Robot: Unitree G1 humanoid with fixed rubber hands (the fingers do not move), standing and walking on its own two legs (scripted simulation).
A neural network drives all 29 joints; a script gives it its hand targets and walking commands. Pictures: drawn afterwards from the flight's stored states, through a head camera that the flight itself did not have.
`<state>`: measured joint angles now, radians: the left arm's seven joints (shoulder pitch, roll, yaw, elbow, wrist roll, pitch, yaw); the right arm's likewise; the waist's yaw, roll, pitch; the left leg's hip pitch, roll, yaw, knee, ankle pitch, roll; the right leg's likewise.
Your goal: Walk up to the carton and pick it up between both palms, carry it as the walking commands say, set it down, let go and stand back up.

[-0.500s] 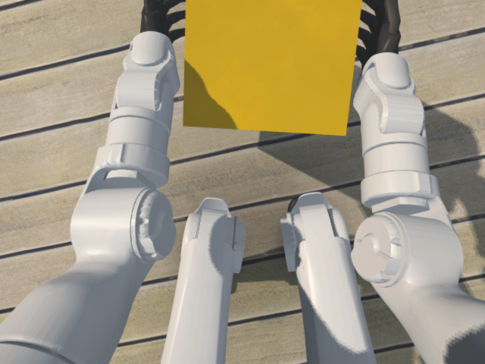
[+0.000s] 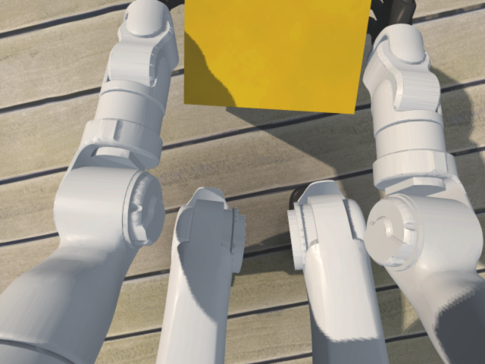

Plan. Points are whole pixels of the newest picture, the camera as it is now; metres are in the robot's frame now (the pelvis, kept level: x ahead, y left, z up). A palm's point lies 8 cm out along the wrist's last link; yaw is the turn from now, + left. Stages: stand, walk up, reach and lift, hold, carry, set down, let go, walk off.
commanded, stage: set down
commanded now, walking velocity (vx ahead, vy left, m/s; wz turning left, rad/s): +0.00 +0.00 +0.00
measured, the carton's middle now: (268, 34) +0.53 -0.03 -0.24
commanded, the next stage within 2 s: none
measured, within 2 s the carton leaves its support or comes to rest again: rests again in 0.80 s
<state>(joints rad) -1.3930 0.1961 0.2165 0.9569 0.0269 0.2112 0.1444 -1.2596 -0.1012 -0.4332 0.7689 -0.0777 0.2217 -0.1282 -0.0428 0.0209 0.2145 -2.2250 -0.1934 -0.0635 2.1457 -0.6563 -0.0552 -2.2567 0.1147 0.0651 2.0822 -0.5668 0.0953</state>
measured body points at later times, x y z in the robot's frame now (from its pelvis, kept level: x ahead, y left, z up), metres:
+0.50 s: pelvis -0.01 +0.00 -0.01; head +0.35 +0.00 +0.25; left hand +0.55 +0.12 -0.18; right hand +0.52 -0.18 -0.18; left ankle +0.08 +0.11 -0.36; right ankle +0.11 -0.13 -0.36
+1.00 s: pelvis +0.00 +0.00 -0.02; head +0.36 +0.00 +0.24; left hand +0.55 +0.12 -0.20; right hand +0.52 -0.18 -0.19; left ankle +0.08 +0.11 -0.36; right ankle +0.11 -0.13 -0.36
